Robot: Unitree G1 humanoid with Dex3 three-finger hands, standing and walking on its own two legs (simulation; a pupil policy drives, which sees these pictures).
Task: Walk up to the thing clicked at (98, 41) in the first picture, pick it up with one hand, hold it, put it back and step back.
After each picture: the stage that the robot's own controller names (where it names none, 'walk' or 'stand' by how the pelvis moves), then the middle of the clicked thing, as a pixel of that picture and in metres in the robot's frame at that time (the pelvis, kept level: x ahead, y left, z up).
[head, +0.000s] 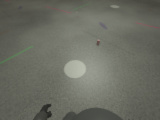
stand; (98, 42) +1.72 -0.18 -0.72
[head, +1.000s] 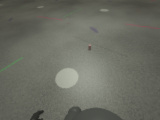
walk; (89, 47) +1.59 +0.15 -0.70
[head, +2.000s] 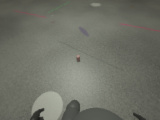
walk; (78, 58) +1.04 +0.28 -0.71
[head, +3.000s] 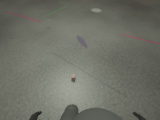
walk; (73, 77) +0.63 +0.22 -0.70
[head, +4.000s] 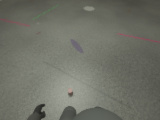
stand; (70, 91) +0.39 +0.21 -0.70
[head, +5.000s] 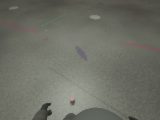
stand; (72, 99) +0.35 +0.20 -0.72
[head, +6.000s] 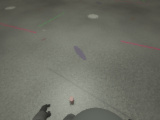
stand; (71, 99) +0.34 +0.20 -0.73
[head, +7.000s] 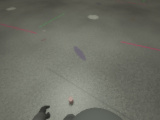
stand; (70, 100) +0.34 +0.22 -0.73
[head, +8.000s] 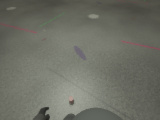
stand; (71, 99) +0.34 +0.22 -0.73
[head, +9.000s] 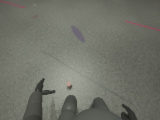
go down; (69, 84) +0.37 +0.20 -0.63
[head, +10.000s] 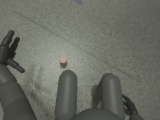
go down; (63, 61) +0.44 +0.21 -0.30
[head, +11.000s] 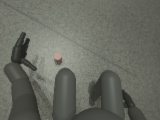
close in; (57, 57) +0.43 +0.22 -0.28
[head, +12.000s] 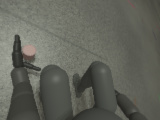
close in; (29, 52) +0.43 +0.25 -0.23
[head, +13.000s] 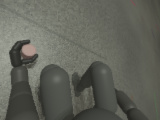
close; (28, 52) +0.41 +0.25 -0.23
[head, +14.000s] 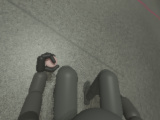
lift; (51, 62) +0.34 +0.24 -0.15
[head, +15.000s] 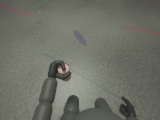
lift; (64, 73) +0.32 +0.17 +0.02
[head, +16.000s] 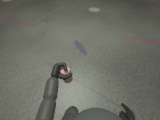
hold; (66, 74) +0.32 +0.17 +0.00
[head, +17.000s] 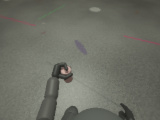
hold; (67, 74) +0.32 +0.17 +0.00
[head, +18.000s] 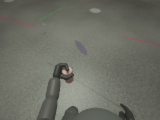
crouch; (68, 75) +0.32 +0.16 +0.00
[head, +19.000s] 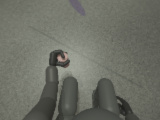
crouch; (64, 60) +0.41 +0.18 -0.09
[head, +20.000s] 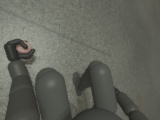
lower; (25, 51) +0.43 +0.25 -0.23
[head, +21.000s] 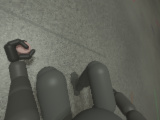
lower; (24, 51) +0.43 +0.25 -0.23
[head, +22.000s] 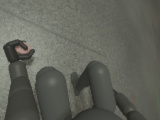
lower; (24, 51) +0.43 +0.26 -0.23
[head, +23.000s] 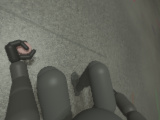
lower; (25, 51) +0.42 +0.25 -0.23
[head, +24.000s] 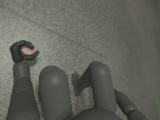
loosen; (28, 52) +0.42 +0.25 -0.23
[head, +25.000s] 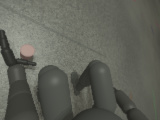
withdraw; (27, 52) +0.41 +0.24 -0.23
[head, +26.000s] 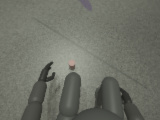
walk; (72, 64) +0.44 +0.17 -0.37
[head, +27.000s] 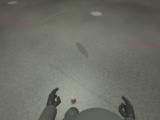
stand; (73, 98) +0.35 +0.16 -0.66
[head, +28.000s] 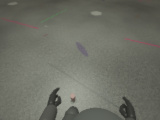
stand; (72, 96) +0.36 +0.18 -0.66
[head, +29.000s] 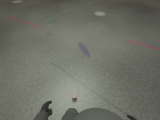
stand; (74, 96) +0.36 +0.16 -0.70
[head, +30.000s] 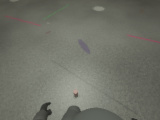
walk; (75, 92) +0.39 +0.17 -0.71
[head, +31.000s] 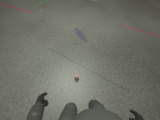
walk; (76, 76) +0.55 +0.12 -0.71
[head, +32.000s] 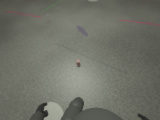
walk; (78, 62) +0.86 +0.24 -0.70
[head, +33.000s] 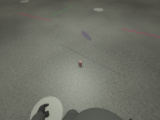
stand; (80, 63) +0.98 +0.18 -0.71
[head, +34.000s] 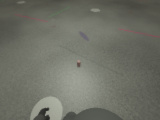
stand; (78, 63) +1.00 +0.19 -0.73
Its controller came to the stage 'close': yes
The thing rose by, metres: 0.71
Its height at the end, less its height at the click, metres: +0.00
